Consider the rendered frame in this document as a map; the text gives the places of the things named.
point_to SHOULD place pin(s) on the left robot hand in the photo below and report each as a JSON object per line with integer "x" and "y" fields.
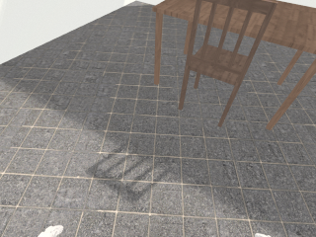
{"x": 52, "y": 231}

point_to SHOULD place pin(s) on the table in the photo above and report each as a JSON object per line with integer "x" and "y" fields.
{"x": 291, "y": 25}

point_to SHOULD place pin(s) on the chair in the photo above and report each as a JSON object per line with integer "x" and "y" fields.
{"x": 218, "y": 63}

